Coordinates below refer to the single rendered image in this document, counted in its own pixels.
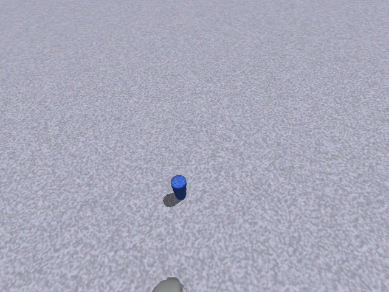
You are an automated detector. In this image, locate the cup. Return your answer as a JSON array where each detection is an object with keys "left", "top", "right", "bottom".
[{"left": 171, "top": 175, "right": 187, "bottom": 200}]

